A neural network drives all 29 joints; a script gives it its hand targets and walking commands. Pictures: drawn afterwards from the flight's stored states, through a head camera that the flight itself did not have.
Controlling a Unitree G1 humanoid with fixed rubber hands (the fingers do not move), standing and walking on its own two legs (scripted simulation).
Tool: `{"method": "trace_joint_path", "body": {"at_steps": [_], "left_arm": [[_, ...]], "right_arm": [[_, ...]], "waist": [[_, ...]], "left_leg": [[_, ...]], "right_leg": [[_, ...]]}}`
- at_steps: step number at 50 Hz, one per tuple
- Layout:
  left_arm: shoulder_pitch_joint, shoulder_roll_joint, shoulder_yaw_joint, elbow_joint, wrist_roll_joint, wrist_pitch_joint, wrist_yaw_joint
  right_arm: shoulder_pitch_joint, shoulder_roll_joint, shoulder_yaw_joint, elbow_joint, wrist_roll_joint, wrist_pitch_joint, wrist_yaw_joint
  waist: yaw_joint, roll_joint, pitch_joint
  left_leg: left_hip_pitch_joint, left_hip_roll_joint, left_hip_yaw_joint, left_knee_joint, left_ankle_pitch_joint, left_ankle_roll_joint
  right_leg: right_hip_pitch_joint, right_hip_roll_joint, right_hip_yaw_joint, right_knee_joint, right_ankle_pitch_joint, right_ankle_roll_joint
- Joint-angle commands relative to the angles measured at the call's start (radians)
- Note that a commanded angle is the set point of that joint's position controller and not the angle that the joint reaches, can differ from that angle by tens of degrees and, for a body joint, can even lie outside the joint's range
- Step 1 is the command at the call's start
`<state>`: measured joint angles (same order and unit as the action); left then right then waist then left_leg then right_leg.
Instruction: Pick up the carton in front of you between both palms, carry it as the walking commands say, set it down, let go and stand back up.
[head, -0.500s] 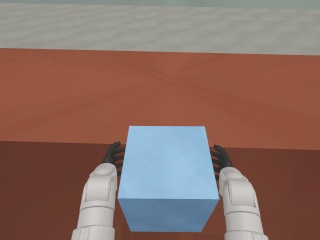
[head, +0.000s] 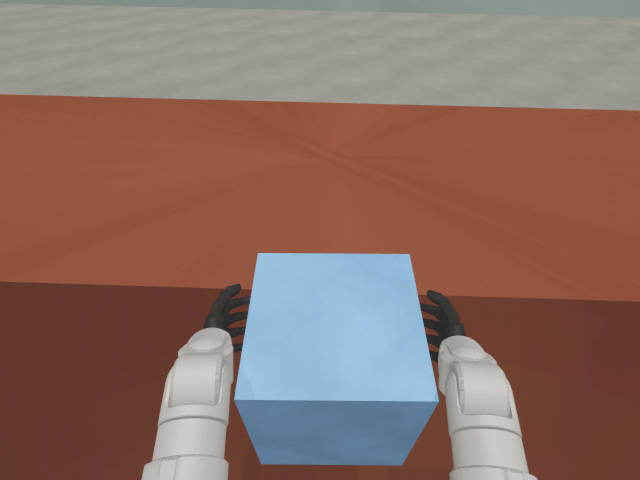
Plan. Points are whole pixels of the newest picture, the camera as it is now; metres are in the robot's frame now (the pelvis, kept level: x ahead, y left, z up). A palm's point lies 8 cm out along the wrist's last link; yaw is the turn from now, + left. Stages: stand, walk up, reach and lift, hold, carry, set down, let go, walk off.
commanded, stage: hold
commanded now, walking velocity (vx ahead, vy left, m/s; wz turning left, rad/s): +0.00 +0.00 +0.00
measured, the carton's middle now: (332, 363) +0.30 +0.00 -0.03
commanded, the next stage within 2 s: carry in 0.44 s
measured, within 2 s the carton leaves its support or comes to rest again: neither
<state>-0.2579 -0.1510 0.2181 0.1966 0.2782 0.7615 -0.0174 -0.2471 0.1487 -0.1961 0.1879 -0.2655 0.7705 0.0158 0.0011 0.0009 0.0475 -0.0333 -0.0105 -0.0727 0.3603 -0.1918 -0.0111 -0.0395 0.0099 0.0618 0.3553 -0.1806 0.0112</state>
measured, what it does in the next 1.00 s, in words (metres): walks ahead: right foot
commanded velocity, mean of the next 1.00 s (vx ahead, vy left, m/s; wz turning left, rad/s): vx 0.30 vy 0.00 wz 0.00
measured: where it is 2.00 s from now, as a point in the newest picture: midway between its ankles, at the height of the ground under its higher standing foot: (311, 349)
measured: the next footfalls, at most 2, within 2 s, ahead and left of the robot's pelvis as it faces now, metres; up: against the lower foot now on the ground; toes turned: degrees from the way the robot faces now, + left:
right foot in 0.90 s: +0.21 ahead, -0.09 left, +0.00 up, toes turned -10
left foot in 1.30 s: +0.51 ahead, +0.15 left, +0.00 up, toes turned +14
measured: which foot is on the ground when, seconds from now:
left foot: down 0.00-0.90, up 0.92-1.00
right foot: down 0.00-0.66, up 0.68-0.88, down 0.90-1.00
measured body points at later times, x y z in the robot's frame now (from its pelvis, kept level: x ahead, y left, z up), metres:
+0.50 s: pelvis +0.00 +0.00 +0.00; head -0.04 +0.00 +0.45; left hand +0.30 +0.15 +0.04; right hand +0.30 -0.15 +0.04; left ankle +0.01 +0.13 -0.74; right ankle +0.02 -0.13 -0.74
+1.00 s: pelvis +0.17 +0.00 -0.01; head +0.15 +0.00 +0.44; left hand +0.42 +0.15 +0.08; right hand +0.42 -0.15 +0.08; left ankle +0.06 +0.11 -0.69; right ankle +0.17 -0.08 -0.75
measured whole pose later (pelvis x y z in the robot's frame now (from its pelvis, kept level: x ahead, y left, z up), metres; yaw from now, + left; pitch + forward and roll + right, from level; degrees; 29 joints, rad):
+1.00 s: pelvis +0.17 +0.00 -0.01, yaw +2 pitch +6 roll -1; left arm -0.05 -0.13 0.04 -0.42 0.08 1.18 0.11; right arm -0.01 0.13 -0.08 -0.47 -0.06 1.20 -0.11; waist -0.01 0.02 -0.17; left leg -0.39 0.07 0.06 0.96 -0.46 0.01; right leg -0.31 -0.02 -0.23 0.45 -0.24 -0.06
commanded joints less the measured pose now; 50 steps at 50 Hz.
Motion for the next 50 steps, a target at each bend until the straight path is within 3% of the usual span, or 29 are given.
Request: {"method": "trace_joint_path", "body": {"at_steps": [1, 21, 22, 24, 25, 28, 29, 31, 32, 33, 34, 35, 36, 37, 39, 41, 43, 44, 45, 46, 47, 48, 50], "left_arm": [[-0.436, -0.884, -0.54, -0.055, -0.253, -0.029, -0.216], [-0.438, -0.889, -0.546, -0.056, -0.258, -0.027, -0.211], [-0.488, -0.895, -0.562, -0.056, -0.277, -0.022, -0.212], [-0.489, -0.902, -0.586, -0.078, -0.295, -0.015, -0.209], [-0.511, -0.908, -0.605, -0.106, -0.305, -0.01, -0.205], [-0.488, -0.91, -0.655, -0.172, -0.338, 0.023, -0.181], [-0.47, -0.906, -0.675, -0.199, -0.348, 0.044, -0.17], [-0.461, -0.884, -0.711, -0.273, -0.366, 0.095, -0.148], [-0.469, -0.871, -0.725, -0.308, -0.377, 0.122, -0.138], [-0.479, -0.858, -0.736, -0.339, -0.39, 0.151, -0.129], [-0.482, -0.85, -0.741, -0.353, -0.405, 0.182, -0.12], [-0.478, -0.833, -0.763, -0.383, -0.423, 0.21, -0.111], [-0.475, -0.838, -0.791, -0.412, -0.451, 0.235, -0.103], [-0.45, -0.844, -0.81, -0.438, -0.478, 0.257, -0.093], [-0.389, -0.851, -0.834, -0.499, -0.505, 0.295, -0.075], [-0.327, -0.845, -0.839, -0.564, -0.507, 0.325, -0.058], [-0.237, -0.864, -0.841, -0.618, -0.515, 0.359, -0.045], [-0.207, -0.861, -0.833, -0.646, -0.513, 0.374, -0.041], [-0.159, -0.855, -0.822, -0.663, -0.507, 0.39, -0.036], [-0.119, -0.833, -0.809, -0.679, -0.496, 0.405, -0.031], [-0.128, -0.824, -0.801, -0.687, -0.489, 0.413, -0.025], [-0.172, -0.827, -0.792, -0.726, -0.493, 0.419, -0.019], [-0.229, -0.832, -0.801, -0.766, -0.519, 0.436, -0.01]], "right_arm": [[-0.449, 0.893, 0.531, -0.069, 0.248, -0.037, 0.202], [-0.458, 0.88, 0.536, -0.076, 0.247, -0.038, 0.205], [-0.501, 0.895, 0.55, -0.065, 0.257, -0.033, 0.205], [-0.521, 0.899, 0.574, -0.099, 0.285, -0.029, 0.203], [-0.541, 0.905, 0.595, -0.123, 0.299, -0.024, 0.2], [-0.543, 0.91, 0.657, -0.192, 0.342, 0.011, 0.187], [-0.536, 0.909, 0.682, -0.217, 0.359, 0.03, 0.182], [-0.537, 0.901, 0.714, -0.273, 0.387, 0.078, 0.168], [-0.536, 0.889, 0.72, -0.298, 0.395, 0.105, 0.158], [-0.507, 0.872, 0.718, -0.309, 0.398, 0.133, 0.144], [-0.468, 0.854, 0.71, -0.31, 0.394, 0.162, 0.13], [-0.422, 0.838, 0.709, -0.327, 0.394, 0.188, 0.114], [-0.416, 0.82, 0.71, -0.381, 0.398, 0.211, 0.096], [-0.4, 0.811, 0.721, -0.431, 0.408, 0.236, 0.081], [-0.365, 0.817, 0.756, -0.526, 0.439, 0.278, 0.062], [-0.314, 0.824, 0.782, -0.595, 0.462, 0.312, 0.055], [-0.25, 0.826, 0.795, -0.654, 0.487, 0.349, 0.05], [-0.215, 0.824, 0.802, -0.68, 0.496, 0.365, 0.048], [-0.2, 0.816, 0.806, -0.705, 0.506, 0.381, 0.047], [-0.199, 0.81, 0.811, -0.74, 0.521, 0.401, 0.046], [-0.243, 0.79, 0.827, -0.781, 0.54, 0.42, 0.046], [-0.295, 0.79, 0.846, -0.803, 0.565, 0.43, 0.048], [-0.31, 0.809, 0.842, -0.793, 0.585, 0.441, 0.047]], "waist": [[-0.001, 0.001, -0.24], [-0.001, 0.005, -0.226], [0.003, -0.021, -0.259], [0.003, -0.024, -0.239], [0.002, -0.036, -0.224], [0.011, -0.112, -0.304], [0.008, -0.138, -0.328], [0.003, -0.119, -0.336], [-0.001, -0.071, -0.317], [-0.011, 0.067, -0.294], [-0.024, 0.229, -0.268], [-0.027, 0.25, -0.218], [-0.027, 0.198, -0.216], [-0.025, 0.147, -0.255], [-0.026, 0.151, -0.321], [-0.025, 0.182, -0.349], [-0.01, 0.145, -0.367], [-0.011, 0.1, -0.398], [0.005, 0.029, -0.445], [0.024, -0.196, -0.472], [0.028, -0.251, -0.413], [0.03, -0.174, -0.37], [0.024, -0.053, -0.327]], "left_leg": [[0.018, -0.086, 0.003, -0.053, 0.169, 0.007], [0.005, -0.083, 0.0, -0.053, 0.131, 0.005], [-0.105, 0.109, 0.011, 0.024, -0.016, 0.017], [-0.207, 0.075, -0.012, -0.007, -0.423, 0.017], [-0.261, 0.062, -0.001, 0.018, -0.505, 0.015], [-0.282, 0.009, 0.116, 0.208, -0.217, -0.004], [-0.275, -0.005, 0.143, 0.196, -0.198, -0.003], [-0.181, -0.006, 0.157, 0.084, -0.239, 0.013], [-0.126, 0.03, 0.105, 0.023, -0.285, 0.023], [-0.071, 0.147, -0.074, -0.066, -0.395, 0.061], [0.022, 0.286, -0.31, -0.179, -0.469, 0.126], [0.08, 0.37, -0.447, -0.211, -0.368, 0.19], [0.092, 0.377, -0.428, -0.189, -0.215, 0.221], [0.119, 0.358, -0.345, -0.16, -0.104, 0.212], [0.132, 0.291, -0.177, -0.123, 0.048, 0.166], [0.098, 0.253, -0.079, -0.099, 0.118, 0.142], [-0.037, 0.211, 0.03, -0.023, 0.057, 0.111], [-0.168, 0.189, 0.079, 0.068, 0.059, 0.086], [-0.333, 0.16, 0.131, 0.207, 0.003, 0.054], [-0.577, 0.085, 0.209, 0.478, -0.205, 0.007], [-0.764, 0.034, 0.173, 0.625, -0.331, 0.017], [-0.795, 0.103, 0.102, 0.723, -0.334, 0.037], [-0.785, 0.162, 0.088, 0.732, -0.228, 0.038]], "right_leg": [[0.071, 0.083, 0.004, -0.041, 0.177, -0.004], [0.048, 0.086, 0.002, -0.036, 0.125, -0.008], [-0.074, -0.108, -0.007, 0.023, -0.031, -0.018], [-0.163, -0.101, 0.041, -0.05, -0.468, -0.026], [-0.178, -0.105, 0.058, -0.058, -0.562, -0.035], [-0.132, -0.183, 0.151, -0.1, -0.423, -0.089], [-0.136, -0.206, 0.175, -0.11, -0.414, -0.11], [-0.226, -0.189, 0.121, -0.083, -0.478, -0.106], [-0.298, -0.151, 0.054, -0.016, -0.482, -0.077], [-0.409, -0.09, -0.045, 0.155, -0.421, -0.034], [-0.58, -0.021, -0.154, 0.382, -0.319, 0.004], [-0.718, -0.034, -0.155, 0.414, -0.328, 0.0], [-0.737, -0.066, -0.128, 0.412, -0.328, -0.01], [-0.718, -0.072, -0.13, 0.372, -0.316, -0.013], [-0.619, -0.027, -0.192, 0.281, -0.223, -0.008], [-0.511, 0.001, -0.241, 0.19, -0.155, -0.004], [-0.261, 0.02, -0.296, 0.018, -0.011, -0.001], [-0.046, 0.007, -0.286, -0.016, 0.021, -0.01], [0.173, -0.097, -0.172, -0.023, -0.034, -0.031], [0.328, -0.355, 0.21, -0.117, -0.274, -0.12], [0.336, -0.497, 0.453, -0.165, -0.282, -0.236], [0.264, -0.502, 0.447, -0.164, -0.249, -0.267], [0.145, -0.424, 0.276, -0.194, -0.212, -0.215]]}}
